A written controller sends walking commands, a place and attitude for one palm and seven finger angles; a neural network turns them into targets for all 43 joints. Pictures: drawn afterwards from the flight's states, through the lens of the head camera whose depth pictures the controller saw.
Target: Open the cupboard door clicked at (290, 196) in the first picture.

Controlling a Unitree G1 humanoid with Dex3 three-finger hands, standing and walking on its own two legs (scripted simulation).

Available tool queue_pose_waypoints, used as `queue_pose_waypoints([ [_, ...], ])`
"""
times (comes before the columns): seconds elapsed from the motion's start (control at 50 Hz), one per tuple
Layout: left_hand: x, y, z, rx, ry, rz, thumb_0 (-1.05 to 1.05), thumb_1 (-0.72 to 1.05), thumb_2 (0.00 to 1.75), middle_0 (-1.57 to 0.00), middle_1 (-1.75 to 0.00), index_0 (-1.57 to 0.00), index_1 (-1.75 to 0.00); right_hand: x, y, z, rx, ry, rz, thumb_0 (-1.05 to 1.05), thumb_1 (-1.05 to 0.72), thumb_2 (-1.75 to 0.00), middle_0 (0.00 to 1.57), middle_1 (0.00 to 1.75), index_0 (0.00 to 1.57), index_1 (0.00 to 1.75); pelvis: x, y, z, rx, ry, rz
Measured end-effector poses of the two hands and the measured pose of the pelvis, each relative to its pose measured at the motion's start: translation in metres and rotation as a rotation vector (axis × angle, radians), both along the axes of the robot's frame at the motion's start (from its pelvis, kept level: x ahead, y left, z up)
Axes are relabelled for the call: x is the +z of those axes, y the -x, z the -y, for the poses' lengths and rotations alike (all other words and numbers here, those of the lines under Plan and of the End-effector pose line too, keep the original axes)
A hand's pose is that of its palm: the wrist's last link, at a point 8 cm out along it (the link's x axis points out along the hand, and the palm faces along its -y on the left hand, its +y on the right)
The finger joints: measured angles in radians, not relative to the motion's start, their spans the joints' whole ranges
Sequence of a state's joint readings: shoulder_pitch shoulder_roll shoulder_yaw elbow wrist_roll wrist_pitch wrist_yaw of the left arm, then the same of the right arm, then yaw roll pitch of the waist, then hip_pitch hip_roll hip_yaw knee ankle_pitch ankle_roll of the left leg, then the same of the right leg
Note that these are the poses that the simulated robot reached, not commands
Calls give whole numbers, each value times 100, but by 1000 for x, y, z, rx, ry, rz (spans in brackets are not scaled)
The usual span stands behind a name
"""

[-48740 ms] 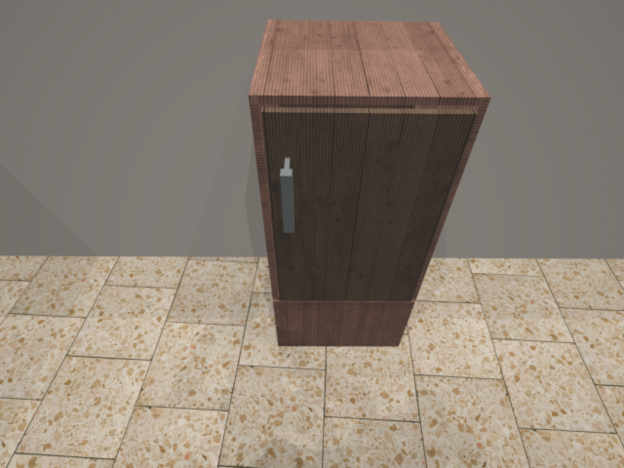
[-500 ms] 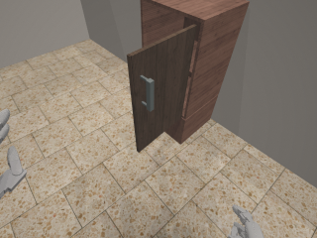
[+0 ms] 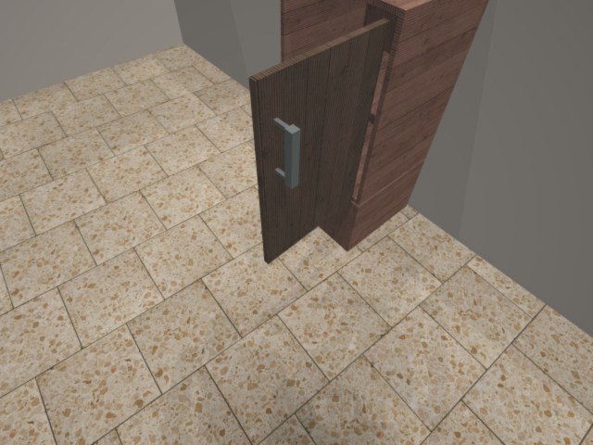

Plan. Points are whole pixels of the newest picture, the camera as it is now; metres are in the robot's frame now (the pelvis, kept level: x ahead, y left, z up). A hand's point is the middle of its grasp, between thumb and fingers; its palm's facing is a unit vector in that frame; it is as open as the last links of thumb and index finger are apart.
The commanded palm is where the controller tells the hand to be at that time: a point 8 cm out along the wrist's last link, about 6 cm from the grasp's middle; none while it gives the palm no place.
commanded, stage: let the arm hang, fingers relaxed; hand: left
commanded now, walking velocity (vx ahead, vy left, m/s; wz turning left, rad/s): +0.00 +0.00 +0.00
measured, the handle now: (285, 153) +0.66 +0.07 -0.03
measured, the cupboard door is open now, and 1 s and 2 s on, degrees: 92 92 92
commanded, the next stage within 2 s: look to check the result in 0.62 s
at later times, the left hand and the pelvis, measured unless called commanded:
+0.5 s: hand out of the picture +0.07 +0.18 -0.17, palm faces +0.02 -0.98 -0.22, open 7.3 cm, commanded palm none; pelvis +0.02 +0.00 +0.00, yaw +0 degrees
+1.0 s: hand out of the picture +0.04 +0.17 -0.17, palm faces +0.03 -0.97 -0.22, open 7.4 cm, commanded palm none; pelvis +0.04 -0.01 +0.01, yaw +0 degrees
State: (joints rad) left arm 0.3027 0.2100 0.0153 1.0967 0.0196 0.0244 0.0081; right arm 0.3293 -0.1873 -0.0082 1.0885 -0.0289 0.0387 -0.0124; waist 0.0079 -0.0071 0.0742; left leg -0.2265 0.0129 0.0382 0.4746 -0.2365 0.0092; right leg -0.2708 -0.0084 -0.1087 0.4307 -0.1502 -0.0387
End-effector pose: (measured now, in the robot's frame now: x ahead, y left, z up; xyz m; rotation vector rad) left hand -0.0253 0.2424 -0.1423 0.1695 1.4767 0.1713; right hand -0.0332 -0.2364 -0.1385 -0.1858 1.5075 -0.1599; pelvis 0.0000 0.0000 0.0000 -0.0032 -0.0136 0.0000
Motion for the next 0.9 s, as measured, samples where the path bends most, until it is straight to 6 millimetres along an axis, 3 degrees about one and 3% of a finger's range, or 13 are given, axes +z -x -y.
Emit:
queue_pose_waypoints([
  [0.06, 5, 9, -5, 12, -22, -34, 0, 94, 90, -20, -30, -20, -30, -3, 9, -8, -18, -24, -24, 0, -91, -90, 20, 30, 20, 30, 1, -3, 0, 0, -1, 1],
  [0.14, 9, 3, -8, 13, -42, -31, 1, 92, 90, -20, -30, -20, -30, -8, 9, -17, -31, -51, -22, 0, -91, -90, 20, 30, 20, 30, 1, -6, 0, -2, -3, 3],
  [0.38, 7, -66, 11, -28, -11, 132, 1, 91, 90, -20, -30, -20, -30, -12, -32, -25, -29, -75, 83, 0, -91, -90, 20, 30, 20, 30, 3, -17, 1, -10, -9, 7],
  [0.5, 7, -85, 17, -32, -3, 170, 1, 93, 90, -20, -30, -20, -30, -10, -48, -23, -22, -68, 107, 0, -91, -90, 20, 30, 20, 30, 4, -24, 3, -7, -9, 7],
  [0.9, 7, -63, 22, 1, -1, 66, 1, 91, 90, -20, -30, -20, -30, -6, -65, -2, -3, -32, 77, 0, -91, -90, 20, 30, 20, 30, 6, -41, 11, 0, -5, 8],
])
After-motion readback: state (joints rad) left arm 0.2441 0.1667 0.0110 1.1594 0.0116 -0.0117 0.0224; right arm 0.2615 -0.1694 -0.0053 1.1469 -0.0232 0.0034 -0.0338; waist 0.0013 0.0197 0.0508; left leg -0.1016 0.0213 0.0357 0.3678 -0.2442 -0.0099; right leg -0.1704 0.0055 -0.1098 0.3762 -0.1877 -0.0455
